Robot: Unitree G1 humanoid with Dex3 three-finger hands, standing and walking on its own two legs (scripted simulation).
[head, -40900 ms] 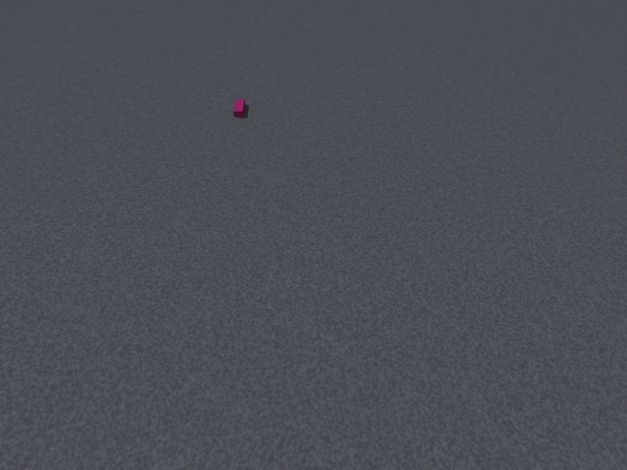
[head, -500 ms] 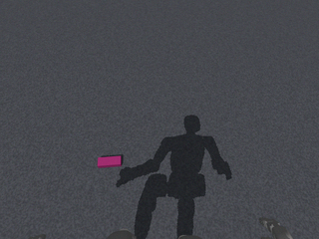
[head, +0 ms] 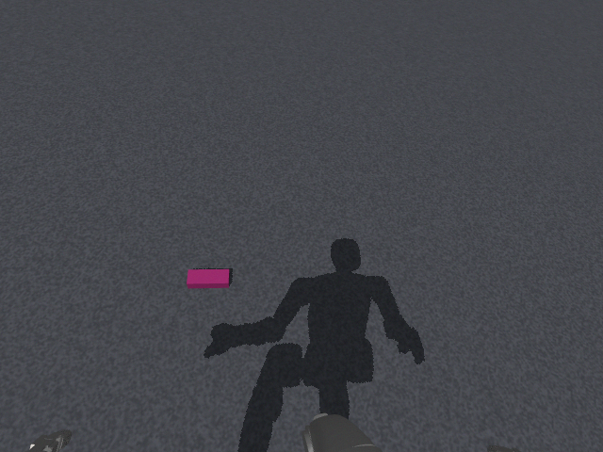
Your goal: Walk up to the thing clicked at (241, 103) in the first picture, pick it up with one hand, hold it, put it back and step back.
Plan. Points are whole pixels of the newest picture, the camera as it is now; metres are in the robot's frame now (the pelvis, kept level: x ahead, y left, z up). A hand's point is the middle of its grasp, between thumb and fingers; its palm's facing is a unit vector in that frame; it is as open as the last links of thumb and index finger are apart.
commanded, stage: step back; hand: left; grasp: from above
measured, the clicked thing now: (208, 278) +0.73 +0.21 -0.75
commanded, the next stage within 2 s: stand in 1.98 s
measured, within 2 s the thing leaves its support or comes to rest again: neither
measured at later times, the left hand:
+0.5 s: hand out of the picture -0.08 +0.23 -0.13, palm faces -0.04 -0.91 -0.42, open 7.3 cm
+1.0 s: hand out of the picture -0.27 +0.20 -0.15, palm faces -0.04 -0.92 -0.38, open 7.3 cm
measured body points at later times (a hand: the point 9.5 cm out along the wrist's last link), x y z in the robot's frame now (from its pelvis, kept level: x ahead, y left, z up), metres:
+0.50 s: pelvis -0.17 -0.04 +0.00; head -0.13 -0.05 +0.45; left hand -0.08 +0.28 -0.10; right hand -0.10 -0.36 -0.13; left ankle -0.16 +0.10 -0.67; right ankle -0.14 -0.15 -0.73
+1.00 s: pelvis -0.33 -0.06 -0.01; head -0.32 -0.07 +0.44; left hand -0.27 +0.25 -0.13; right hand -0.23 -0.38 -0.12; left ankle -0.24 +0.08 -0.71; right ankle -0.34 -0.17 -0.73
